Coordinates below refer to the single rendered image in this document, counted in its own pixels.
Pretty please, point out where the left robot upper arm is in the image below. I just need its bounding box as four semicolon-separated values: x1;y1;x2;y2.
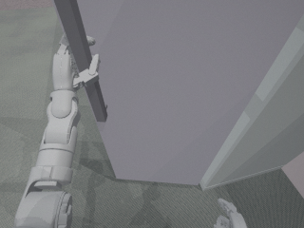
10;191;73;228

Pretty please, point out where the left robot forearm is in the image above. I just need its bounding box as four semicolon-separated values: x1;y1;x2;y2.
13;89;81;227

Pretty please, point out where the fridge door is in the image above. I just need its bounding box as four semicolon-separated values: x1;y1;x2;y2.
51;0;304;185

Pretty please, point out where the robot right hand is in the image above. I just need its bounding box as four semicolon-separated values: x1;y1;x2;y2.
214;198;248;228

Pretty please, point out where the robot left hand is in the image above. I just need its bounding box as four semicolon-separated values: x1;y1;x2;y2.
52;32;101;94

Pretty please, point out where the handle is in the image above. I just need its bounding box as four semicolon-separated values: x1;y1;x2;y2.
54;0;108;123

